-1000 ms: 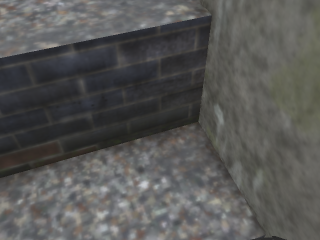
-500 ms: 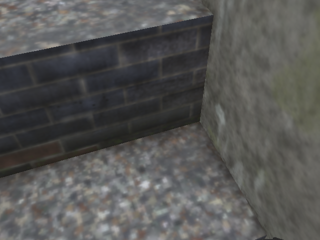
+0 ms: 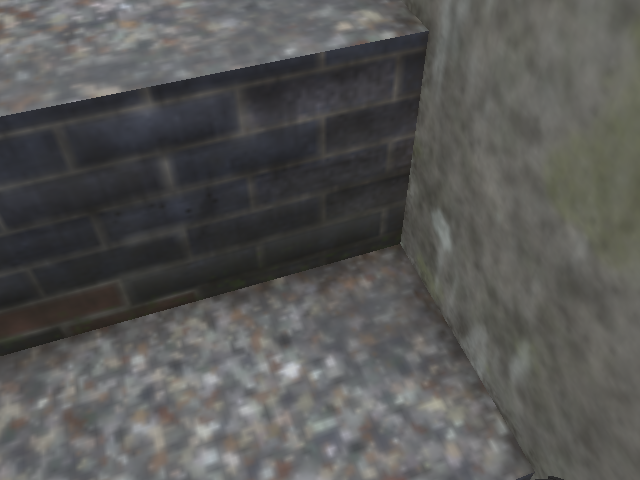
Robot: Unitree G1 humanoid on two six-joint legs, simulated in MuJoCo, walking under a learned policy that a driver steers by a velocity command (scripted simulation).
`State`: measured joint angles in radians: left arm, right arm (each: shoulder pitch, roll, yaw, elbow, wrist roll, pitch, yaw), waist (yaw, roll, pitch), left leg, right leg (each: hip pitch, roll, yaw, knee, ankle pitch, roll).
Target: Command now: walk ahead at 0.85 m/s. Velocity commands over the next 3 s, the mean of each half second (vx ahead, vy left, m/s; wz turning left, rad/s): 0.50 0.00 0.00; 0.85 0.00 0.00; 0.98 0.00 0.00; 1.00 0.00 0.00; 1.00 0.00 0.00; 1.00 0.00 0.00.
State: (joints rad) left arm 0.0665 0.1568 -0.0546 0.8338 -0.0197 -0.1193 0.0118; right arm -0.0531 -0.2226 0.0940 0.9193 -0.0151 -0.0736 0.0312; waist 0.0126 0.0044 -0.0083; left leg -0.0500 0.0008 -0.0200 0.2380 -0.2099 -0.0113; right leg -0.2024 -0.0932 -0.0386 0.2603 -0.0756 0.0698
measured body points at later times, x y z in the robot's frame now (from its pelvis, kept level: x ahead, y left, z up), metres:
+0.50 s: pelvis +0.00 +0.00 +0.00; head +0.00 +0.00 +0.45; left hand +0.11 +0.22 -0.14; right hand +0.15 -0.22 -0.13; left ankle -0.06 +0.13 -0.75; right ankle +0.03 -0.16 -0.75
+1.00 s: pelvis +0.00 +0.00 +0.00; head +0.01 +0.00 +0.45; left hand +0.18 +0.20 -0.10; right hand +0.21 -0.21 -0.10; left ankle -0.06 +0.13 -0.75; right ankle +0.03 -0.16 -0.75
